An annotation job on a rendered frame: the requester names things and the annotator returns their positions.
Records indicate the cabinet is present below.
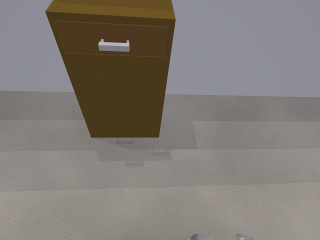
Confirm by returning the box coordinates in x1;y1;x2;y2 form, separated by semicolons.
45;0;176;138

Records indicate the drawer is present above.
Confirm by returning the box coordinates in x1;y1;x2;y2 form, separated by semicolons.
55;20;169;57

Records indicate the handle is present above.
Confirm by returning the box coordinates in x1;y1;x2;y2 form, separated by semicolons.
98;39;130;52

